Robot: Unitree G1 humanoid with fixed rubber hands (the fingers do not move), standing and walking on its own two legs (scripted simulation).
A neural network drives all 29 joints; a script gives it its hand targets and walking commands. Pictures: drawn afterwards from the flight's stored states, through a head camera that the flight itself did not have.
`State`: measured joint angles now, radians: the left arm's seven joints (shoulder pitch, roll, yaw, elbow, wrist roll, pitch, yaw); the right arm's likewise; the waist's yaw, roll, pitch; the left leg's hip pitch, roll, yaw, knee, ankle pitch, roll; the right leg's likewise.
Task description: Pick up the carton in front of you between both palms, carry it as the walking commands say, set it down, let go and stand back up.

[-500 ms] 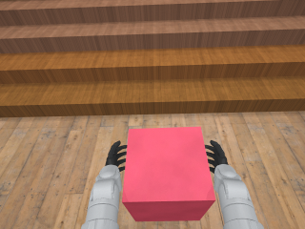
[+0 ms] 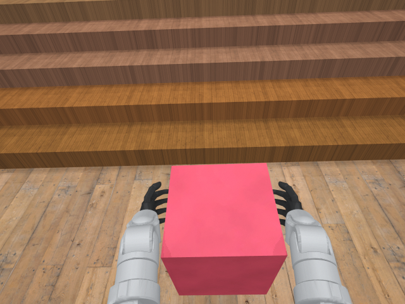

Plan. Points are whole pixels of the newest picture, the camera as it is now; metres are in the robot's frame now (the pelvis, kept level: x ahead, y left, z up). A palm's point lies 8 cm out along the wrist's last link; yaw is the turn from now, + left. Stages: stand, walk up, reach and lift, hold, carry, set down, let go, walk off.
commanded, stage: reach and lift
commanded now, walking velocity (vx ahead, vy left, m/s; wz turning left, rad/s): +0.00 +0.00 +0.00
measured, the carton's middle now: (220, 232) +0.30 +0.00 -0.05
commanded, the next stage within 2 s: hold in 0.66 s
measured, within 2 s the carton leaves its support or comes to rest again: neither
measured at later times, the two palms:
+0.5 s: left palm (149, 210) +0.31 +0.15 +0.04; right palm (294, 210) +0.31 -0.15 +0.04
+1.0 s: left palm (146, 210) +0.30 +0.15 +0.06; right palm (297, 209) +0.30 -0.15 +0.05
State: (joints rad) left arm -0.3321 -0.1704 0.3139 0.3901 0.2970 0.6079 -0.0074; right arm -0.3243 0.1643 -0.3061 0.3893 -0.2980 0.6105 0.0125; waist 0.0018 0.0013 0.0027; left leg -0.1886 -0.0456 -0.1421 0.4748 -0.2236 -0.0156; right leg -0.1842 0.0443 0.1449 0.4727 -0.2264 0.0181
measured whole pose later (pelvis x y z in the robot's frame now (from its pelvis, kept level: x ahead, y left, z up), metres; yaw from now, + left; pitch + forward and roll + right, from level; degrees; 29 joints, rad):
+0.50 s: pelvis +0.02 +0.00 +0.01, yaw +0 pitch -4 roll +0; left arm -0.26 -0.15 0.23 0.30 0.28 0.67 0.00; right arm -0.25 0.15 -0.22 0.30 -0.28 0.68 0.00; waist 0.00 0.00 -0.01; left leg -0.10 -0.04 -0.14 0.38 -0.20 -0.01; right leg -0.09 0.04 0.14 0.38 -0.21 0.01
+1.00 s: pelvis +0.01 +0.00 +0.01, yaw +0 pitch -7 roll +0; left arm -0.28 -0.16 0.24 0.25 0.28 0.76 -0.01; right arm -0.27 0.15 -0.23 0.25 -0.28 0.76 0.01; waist 0.00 0.00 0.01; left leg -0.05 -0.04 -0.14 0.36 -0.19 -0.01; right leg -0.04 0.03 0.14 0.36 -0.19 0.01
